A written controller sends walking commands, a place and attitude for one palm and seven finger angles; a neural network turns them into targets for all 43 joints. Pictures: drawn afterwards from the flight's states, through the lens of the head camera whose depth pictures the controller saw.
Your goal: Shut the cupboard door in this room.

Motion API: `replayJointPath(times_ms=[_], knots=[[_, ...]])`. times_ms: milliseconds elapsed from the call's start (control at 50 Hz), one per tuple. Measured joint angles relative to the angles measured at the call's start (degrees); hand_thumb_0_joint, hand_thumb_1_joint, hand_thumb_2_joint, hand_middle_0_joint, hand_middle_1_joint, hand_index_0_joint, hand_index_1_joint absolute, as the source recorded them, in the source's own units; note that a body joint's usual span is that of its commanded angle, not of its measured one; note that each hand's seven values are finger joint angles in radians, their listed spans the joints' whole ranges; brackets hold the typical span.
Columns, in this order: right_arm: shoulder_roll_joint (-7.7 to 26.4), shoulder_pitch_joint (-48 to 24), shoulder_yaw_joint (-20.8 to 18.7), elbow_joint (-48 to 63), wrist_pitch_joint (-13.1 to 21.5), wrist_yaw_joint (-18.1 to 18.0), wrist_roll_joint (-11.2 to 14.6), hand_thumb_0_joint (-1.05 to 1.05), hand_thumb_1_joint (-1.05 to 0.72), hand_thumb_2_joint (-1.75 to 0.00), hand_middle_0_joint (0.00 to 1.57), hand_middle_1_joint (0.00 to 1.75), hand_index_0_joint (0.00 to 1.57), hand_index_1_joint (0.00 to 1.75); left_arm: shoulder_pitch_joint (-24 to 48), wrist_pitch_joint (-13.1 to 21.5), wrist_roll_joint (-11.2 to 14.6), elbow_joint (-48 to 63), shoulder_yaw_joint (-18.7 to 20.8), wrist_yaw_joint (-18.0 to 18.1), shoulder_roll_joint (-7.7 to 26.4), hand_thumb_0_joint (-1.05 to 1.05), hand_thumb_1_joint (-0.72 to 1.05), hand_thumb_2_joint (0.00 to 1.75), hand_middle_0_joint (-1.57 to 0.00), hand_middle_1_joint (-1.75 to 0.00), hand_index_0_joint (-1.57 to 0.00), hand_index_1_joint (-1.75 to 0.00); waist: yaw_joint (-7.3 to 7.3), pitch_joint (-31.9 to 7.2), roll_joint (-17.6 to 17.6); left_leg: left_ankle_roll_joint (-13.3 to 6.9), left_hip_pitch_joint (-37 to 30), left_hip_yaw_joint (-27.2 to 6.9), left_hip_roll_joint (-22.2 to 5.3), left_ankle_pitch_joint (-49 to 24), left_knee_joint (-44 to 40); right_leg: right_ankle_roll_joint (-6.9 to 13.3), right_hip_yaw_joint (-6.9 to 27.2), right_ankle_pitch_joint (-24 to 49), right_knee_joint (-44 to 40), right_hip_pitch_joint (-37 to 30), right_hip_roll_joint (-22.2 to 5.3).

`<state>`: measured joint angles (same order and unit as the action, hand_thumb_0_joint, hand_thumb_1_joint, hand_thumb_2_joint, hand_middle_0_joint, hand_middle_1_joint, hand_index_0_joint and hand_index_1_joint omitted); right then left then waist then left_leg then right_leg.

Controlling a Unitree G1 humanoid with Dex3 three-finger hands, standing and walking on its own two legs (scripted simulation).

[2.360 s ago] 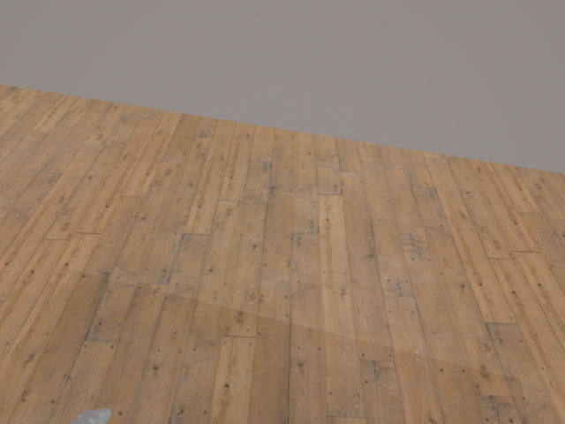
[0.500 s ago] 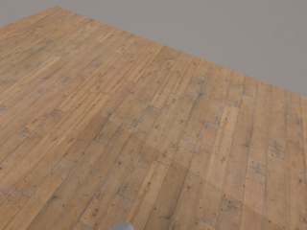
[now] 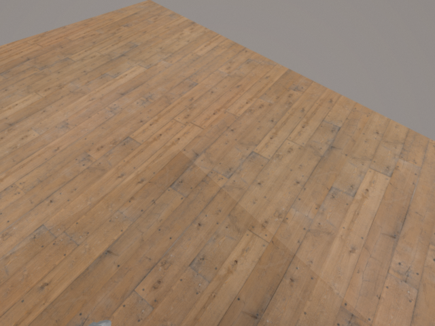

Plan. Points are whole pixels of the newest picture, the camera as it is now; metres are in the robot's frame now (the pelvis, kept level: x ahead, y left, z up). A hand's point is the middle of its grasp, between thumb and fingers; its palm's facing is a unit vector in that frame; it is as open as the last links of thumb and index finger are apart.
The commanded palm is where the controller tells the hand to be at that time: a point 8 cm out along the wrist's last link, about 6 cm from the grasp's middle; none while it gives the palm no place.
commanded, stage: turn or walk to find it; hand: left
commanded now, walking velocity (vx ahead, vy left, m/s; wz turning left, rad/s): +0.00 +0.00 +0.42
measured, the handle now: out of the picture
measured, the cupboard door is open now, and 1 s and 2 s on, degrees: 81 81 81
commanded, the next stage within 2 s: none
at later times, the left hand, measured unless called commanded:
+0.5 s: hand out of the picture -0.04 +0.22 -0.19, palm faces +0.27 -0.93 -0.23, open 7.4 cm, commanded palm none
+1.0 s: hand out of the picture -0.01 +0.18 -0.14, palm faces +0.44 -0.85 -0.28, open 7.4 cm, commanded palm none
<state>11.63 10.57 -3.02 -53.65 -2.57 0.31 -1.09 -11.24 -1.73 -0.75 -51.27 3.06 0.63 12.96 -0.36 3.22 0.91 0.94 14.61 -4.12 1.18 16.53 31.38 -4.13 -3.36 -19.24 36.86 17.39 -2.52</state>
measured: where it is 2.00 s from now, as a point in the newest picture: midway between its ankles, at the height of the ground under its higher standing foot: outside the picture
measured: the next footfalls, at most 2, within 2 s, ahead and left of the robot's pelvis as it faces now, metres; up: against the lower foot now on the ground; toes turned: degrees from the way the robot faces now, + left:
right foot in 0.02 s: +0.05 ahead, -0.11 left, +0.00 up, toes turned -4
left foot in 0.42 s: -0.01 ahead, +0.12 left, +0.00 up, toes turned +18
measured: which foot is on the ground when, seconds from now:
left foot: down 0.00-0.02, up 0.04-0.40, down 0.42-0.84, up 0.86-1.00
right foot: up 0.00-0.00, down 0.02-0.44, up 0.46-0.82, down 0.84-1.00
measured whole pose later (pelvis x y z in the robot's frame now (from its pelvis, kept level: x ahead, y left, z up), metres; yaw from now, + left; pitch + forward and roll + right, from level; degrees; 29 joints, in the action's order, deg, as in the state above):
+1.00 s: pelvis -0.01 -0.03 +0.01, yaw +27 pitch -1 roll +1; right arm 14.4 12.2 -5.5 -55.9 -4.4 0.9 -1.1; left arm -11.5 -0.3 -1.5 -51.8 1.6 1.2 9.6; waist -1.4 3.2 2.9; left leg 2.4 27.2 -1.8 0.6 23.0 64.0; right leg 1.5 -8.1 -17.7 30.4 11.7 -3.4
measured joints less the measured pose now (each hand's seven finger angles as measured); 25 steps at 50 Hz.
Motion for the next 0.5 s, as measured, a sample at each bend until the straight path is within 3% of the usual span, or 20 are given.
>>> replayJointPath(times_ms=[40, 60, 120, 180, 320, 380, 420, 440, 500], knots=[[1.01, 0.61, -0.72, 0.06, -0.33, 0.05, 0.34, 0.0, -0.91, -0.9, 0.2, 0.3, 0.2, 0.3, 0.05, 1.07, -0.51, 0.45, -0.37, 0.18, -0.86, 0.01, 0.9, 0.9, -0.2, -0.3, -0.2, -0.3, -0.18, -0.1, 1.41, 0.16, 3.06, -0.8, 0.18, 4.73, 6.55, 4.09, -1.36, 1.85, -2.11, -0.91, 0.35], [1.48, 0.88, -1.12, -0.08, -0.73, -0.01, 0.29, 0.01, -0.91, -0.9, 0.2, 0.3, 0.2, 0.3, 0.07, 1.31, -0.64, 0.58, -0.64, 0.25, -1.36, 0.01, 0.9, 0.89, -0.2, -0.3, -0.2, -0.3, -0.33, -0.01, 1.9, 0.09, 5.14, -0.79, 0.53, 8.26, 12.23, 5.15, -2.2, 1.19, -1.41, -0.93, 0.1], [2.55, 1.36, -2.01, -1.08, -1.75, 0.32, 0.08, 0.01, -0.91, -0.9, 0.2, 0.3, 0.2, 0.3, -0.72, 1.4, -0.8, 0.76, -1.09, 0.44, -2.5, 0.01, 0.9, 0.89, -0.2, -0.3, -0.2, -0.3, -0.2, 0.02, 2.25, 0.36, 10.45, 0.84, 0.45, 8.98, 28.51, 5.88, -3.94, 0.95, -2.89, -2.54, -0.69], [2.93, 1.69, -2.31, -1.78, -1.96, 0.76, -0.04, 0.01, -0.91, -0.9, 0.2, 0.3, 0.2, 0.3, -1.5, 1.17, -0.98, 0.04, -1.34, 0.61, -2.98, 0.01, 0.9, 0.89, -0.2, -0.3, -0.2, -0.3, -0.52, 0.05, 1.78, 1.26, 12.34, 2.59, -1.1, 5.98, 34.25, 5.81, -5.45, 2.05, -5.37, -4.07, -1.29], [1.99, 1.4, -1.57, -2.94, -2.21, 0.83, 0.29, 0.01, -0.91, -0.9, 0.19, 0.3, 0.19, 0.3, -2.52, 1.18, -1.29, -1.64, -1.24, 0.53, -2.57, 0.01, 0.9, 0.89, -0.2, -0.3, -0.2, -0.3, 0.15, 0.92, -0.9, 2.13, 7.78, 5.86, -3.51, 8.45, 21.65, 5.38, -8.9, 2.29, -6.45, -4.74, -3.26], [1.27, 0.51, -0.98, -2.7, -1.65, 0.71, 0.56, 0.01, -0.91, -0.9, 0.19, 0.3, 0.19, 0.3, -2.81, 0.97, -1.34, -2.44, -0.77, 0.46, -1.66, 0.01, 0.9, 0.89, -0.2, -0.3, -0.2, -0.3, 0.77, 1.41, -2.14, 1.62, 4.34, 7.6, -3.62, 8.19, 12.97, 4.6, -10.37, 1.25, -4.38, -3.82, -4.41], [1.03, 0.12, -0.64, -2.07, -0.94, 0.71, 0.55, 0.01, -0.91, -0.9, 0.19, 0.3, 0.19, 0.3, -3.31, 0.6, -1.07, -2.95, -0.41, 0.38, -0.94, 0.01, 0.9, 0.89, -0.2, -0.3, -0.2, -0.3, 0.83, 1.29, -2.52, 1.02, 1.11, 8.76, -3.65, 3.21, 4.93, 3.72, -11.47, -0.14, -1.67, -2.68, -5.18], [0.78, -0.15, -0.56, -1.85, -0.43, 0.7, 0.43, 0.01, -0.91, -0.9, 0.19, 0.3, 0.19, 0.3, -3.54, 0.23, -0.82, -3.17, -0.13, 0.3, -0.42, 0.01, 0.9, 0.89, -0.2, -0.3, -0.2, -0.3, 0.86, 1.12, -3.12, -0.43, 0.62, 8.87, -3.13, 2.67, 3.12, 3.18, -11.48, -1.09, 0.6, -1.51, -5.94], [-0.68, -1.04, 0.03, -1.21, 0.77, 0.3, 0.22, 0.01, -0.91, -0.9, 0.2, 0.3, 0.19, 0.3, -3.39, -1.7, -0.67, -4.36, 0.54, 0.55, 1.15, 0.01, 0.9, 0.89, -0.2, -0.3, -0.2, -0.3, 1.32, 1.23, -4.89, -2.46, 1.12, 9.06, -2.1, 3.31, 3.92, 1.2, -5.34, -10.14, 13.79, 3.82, -4.97]])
